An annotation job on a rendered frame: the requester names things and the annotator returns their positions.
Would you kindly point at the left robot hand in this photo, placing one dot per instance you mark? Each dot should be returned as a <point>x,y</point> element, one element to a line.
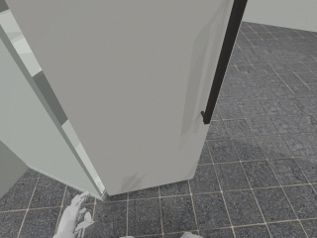
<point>73,214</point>

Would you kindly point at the handle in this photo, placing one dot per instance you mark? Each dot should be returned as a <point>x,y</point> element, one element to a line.
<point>234,23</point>

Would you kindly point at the fridge door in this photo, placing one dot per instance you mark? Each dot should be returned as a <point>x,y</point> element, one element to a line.
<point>132,77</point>

